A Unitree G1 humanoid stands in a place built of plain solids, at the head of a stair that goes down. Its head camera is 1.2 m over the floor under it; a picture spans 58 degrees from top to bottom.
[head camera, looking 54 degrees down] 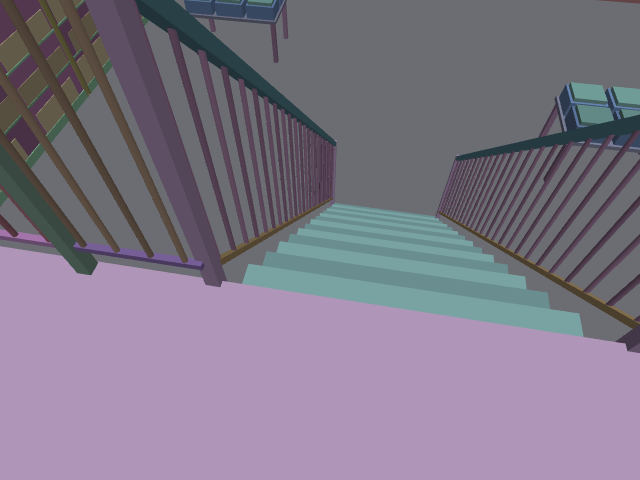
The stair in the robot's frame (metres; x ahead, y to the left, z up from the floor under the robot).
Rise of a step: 0.20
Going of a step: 0.20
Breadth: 1.22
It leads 10 degrees to the right of straight ahead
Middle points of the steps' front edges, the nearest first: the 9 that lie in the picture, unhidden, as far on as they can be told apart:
0.60 -0.29 0.00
0.80 -0.32 -0.20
1.00 -0.36 -0.40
1.20 -0.39 -0.60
1.39 -0.43 -0.80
1.59 -0.46 -1.00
1.79 -0.50 -1.20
1.98 -0.53 -1.40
2.18 -0.57 -1.60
